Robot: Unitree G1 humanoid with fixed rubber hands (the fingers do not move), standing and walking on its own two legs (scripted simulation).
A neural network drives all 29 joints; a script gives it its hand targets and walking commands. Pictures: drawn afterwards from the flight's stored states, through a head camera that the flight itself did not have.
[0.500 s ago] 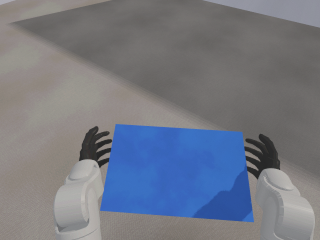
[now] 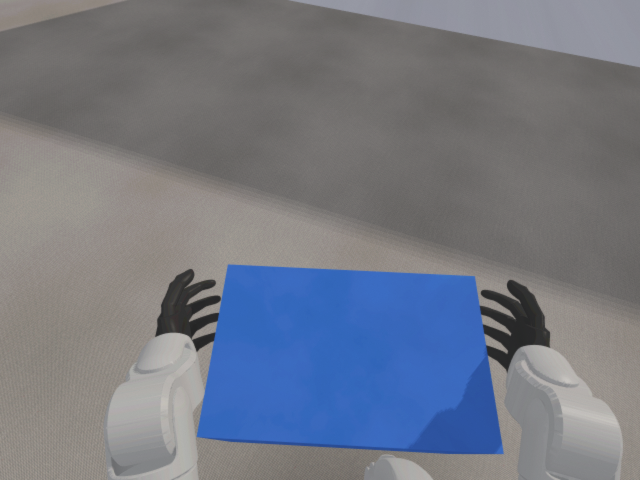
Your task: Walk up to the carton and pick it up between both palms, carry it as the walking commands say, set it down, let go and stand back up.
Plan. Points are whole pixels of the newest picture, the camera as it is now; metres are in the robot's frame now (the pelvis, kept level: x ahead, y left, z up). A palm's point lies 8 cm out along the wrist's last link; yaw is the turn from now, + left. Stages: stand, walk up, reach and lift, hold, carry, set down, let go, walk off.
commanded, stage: carry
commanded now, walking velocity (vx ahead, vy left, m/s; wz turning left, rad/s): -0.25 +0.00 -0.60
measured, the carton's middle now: (344, 364) +0.26 +0.01 +0.00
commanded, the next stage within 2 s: none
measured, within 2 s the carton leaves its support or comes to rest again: neither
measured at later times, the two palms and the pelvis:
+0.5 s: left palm out of the picture +0.11 +0.05 +0.08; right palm out of the picture -0.02 -0.29 +0.08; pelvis -0.18 -0.03 -0.01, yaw -18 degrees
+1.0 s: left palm out of the picture -0.02 +0.05 +0.09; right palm out of the picture -0.17 -0.28 +0.08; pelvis -0.31 -0.01 +0.00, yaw -23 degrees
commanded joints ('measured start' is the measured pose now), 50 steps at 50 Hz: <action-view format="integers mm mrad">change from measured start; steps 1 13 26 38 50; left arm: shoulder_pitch -479 -377 -347 -476 -428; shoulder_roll -835 -808 -770 -797 -777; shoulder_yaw -853 -787 -765 -851 -730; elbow -68 -10 -29 -38 51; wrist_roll -430 -408 -357 -415 -359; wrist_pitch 7 20 -17 4 -31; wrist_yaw -241 -243 -239 -232 -236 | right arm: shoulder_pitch -419 -440 -457 -436 -558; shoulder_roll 782 796 824 770 865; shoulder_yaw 727 798 821 725 777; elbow -106 -140 -80 -78 -47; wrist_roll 364 404 441 370 430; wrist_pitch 11 44 25 17 12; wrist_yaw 230 220 222 217 228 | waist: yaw -30 -43 -21 -40 -44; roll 206 -329 -148 207 -71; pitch -186 -246 -299 -208 -213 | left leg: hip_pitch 108 -339 -67 88 16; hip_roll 219 49 -89 162 18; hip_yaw -13 -35 -97 -121 -21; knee -129 461 170 -195 -44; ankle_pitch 637 -415 -204 396 80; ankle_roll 64 -164 -72 63 -84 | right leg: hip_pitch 47 500 401 142 330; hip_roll -51 -466 -300 -58 -263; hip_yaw -4 398 372 -39 61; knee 122 -644 -819 -189 -759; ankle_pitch -3 1117 215 7 211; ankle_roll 15 -194 -155 17 -52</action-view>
